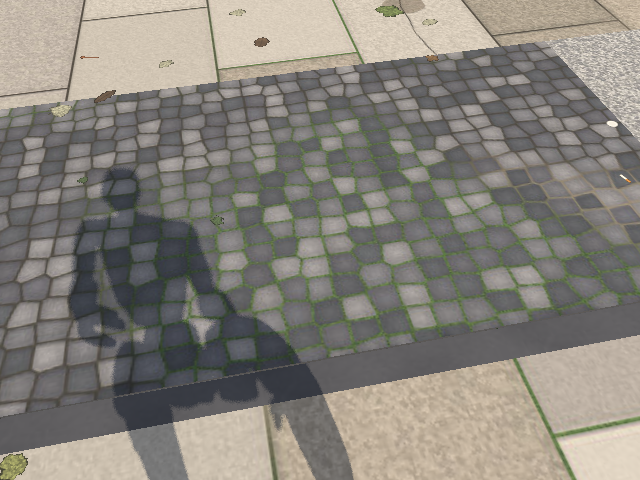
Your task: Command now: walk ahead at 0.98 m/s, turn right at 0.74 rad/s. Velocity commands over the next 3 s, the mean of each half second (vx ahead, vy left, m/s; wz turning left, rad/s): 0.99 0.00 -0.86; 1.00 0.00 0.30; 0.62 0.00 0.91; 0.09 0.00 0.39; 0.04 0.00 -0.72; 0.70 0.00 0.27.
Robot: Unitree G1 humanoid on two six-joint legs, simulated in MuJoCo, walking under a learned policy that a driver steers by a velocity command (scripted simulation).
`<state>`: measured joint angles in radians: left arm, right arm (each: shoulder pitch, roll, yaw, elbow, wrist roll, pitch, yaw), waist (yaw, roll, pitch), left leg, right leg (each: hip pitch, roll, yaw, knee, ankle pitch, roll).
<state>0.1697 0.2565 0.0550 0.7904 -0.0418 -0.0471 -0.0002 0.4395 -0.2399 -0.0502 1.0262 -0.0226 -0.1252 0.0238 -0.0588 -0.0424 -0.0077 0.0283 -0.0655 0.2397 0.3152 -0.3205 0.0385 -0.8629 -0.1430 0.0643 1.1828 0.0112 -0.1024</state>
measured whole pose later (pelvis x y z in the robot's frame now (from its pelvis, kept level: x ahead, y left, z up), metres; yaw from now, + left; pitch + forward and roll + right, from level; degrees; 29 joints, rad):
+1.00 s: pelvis +0.87 -0.18 -0.01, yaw -14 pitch +2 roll +0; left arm -0.09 0.23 0.01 0.56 0.01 -0.17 -0.04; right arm 0.59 -0.20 -0.05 0.83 0.06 -0.08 0.00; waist -0.17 -0.02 0.01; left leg 0.01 -0.12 -0.26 0.43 -0.44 0.09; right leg -0.60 -0.01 0.18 0.50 0.16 -0.02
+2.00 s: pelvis +1.40 -0.33 -0.05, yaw +23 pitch +0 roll +1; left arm 0.21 0.26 0.02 0.68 0.01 0.00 0.00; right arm 0.14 -0.26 -0.03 0.61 -0.02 0.02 -0.02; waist 0.03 0.01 0.03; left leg -0.40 -0.11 -0.12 0.79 -0.43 -0.02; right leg -0.36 0.03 0.11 0.58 -0.22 -0.01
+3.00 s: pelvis +1.61 -0.40 -0.06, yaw +11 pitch +1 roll -2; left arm 0.45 0.27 0.07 0.78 0.02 -0.10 -0.01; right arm 0.22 -0.31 -0.06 0.71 0.05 -0.03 0.03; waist 0.05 0.06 -0.01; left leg -0.85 0.10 -0.06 1.18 -0.04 0.03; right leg 0.10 0.03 -0.19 0.28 -0.39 0.00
